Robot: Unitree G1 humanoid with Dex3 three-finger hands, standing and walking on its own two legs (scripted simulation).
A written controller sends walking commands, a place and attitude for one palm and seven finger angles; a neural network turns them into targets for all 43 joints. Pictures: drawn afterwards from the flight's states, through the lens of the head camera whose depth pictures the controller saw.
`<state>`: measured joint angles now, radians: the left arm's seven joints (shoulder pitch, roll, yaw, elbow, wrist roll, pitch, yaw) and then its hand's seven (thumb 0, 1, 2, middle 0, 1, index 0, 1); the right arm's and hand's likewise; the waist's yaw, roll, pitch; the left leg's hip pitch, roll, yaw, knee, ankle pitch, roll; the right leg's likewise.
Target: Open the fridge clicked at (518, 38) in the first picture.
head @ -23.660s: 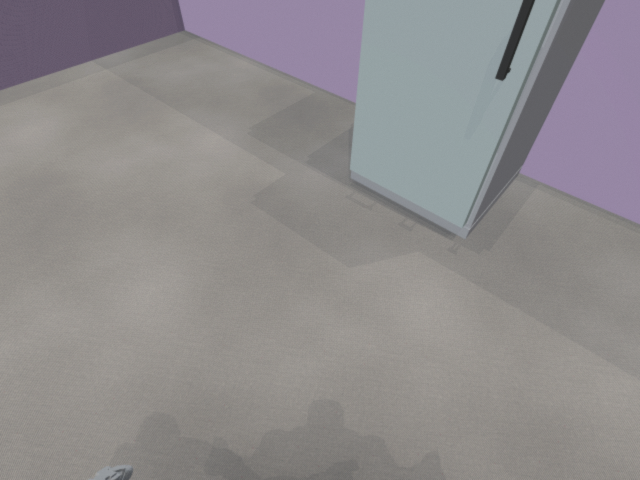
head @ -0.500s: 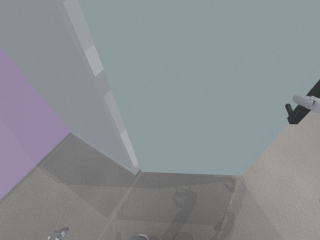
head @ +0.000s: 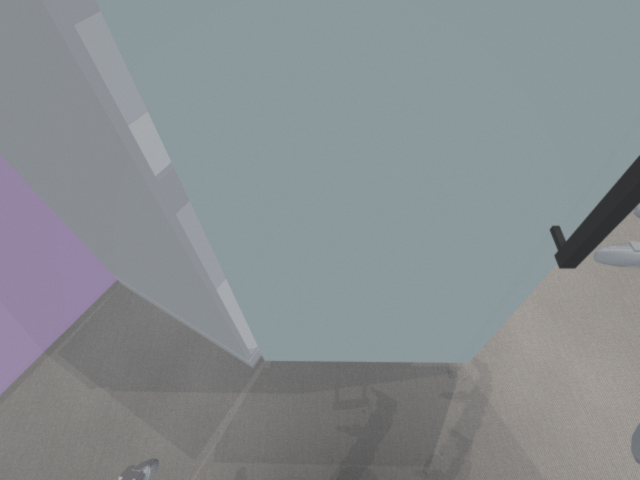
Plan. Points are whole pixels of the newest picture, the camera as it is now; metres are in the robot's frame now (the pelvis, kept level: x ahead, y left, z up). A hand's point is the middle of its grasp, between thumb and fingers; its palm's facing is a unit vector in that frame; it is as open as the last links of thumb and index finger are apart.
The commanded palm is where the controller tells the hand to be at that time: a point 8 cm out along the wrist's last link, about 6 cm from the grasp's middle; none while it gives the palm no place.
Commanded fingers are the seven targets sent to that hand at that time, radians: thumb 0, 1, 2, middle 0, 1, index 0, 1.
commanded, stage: slip the hand off the handle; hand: right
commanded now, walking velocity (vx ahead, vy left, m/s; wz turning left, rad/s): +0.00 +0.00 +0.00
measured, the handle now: (611, 188) +0.47 -0.29 +0.11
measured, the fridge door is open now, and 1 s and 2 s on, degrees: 60 60 60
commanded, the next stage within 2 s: draw the hand back to the body in 1.14 s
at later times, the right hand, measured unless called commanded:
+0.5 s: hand out of the picture +0.41 -0.39 +0.10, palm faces +0.35 +0.92 -0.19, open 14.7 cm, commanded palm +0.37 -0.42 +0.12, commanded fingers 0.00 0.55 -0.20 0.25 1.15 0.25 1.15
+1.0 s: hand out of the picture +0.32 -0.38 +0.10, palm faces +0.37 +0.91 -0.17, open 14.7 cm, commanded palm +0.28 -0.41 +0.12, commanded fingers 0.00 0.55 -0.20 0.25 1.15 0.25 1.15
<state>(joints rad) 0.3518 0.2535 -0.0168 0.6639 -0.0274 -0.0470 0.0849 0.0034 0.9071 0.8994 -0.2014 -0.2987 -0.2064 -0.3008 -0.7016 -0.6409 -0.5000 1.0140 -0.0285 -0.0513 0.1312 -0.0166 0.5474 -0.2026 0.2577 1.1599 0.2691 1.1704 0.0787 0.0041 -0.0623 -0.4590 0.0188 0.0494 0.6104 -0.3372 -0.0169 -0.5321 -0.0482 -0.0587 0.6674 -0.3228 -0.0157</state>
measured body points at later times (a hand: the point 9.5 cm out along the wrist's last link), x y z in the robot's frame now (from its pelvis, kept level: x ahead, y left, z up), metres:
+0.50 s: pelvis +0.00 +0.00 +0.00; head +0.08 -0.03 +0.44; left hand +0.04 +0.28 -0.10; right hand +0.39 -0.43 +0.12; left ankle -0.03 +0.13 -0.72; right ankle +0.00 -0.11 -0.72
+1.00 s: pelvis -0.01 -0.01 +0.00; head +0.02 -0.02 +0.45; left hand +0.12 +0.25 -0.09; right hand +0.30 -0.42 +0.11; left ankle -0.03 +0.13 -0.72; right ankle +0.00 -0.11 -0.72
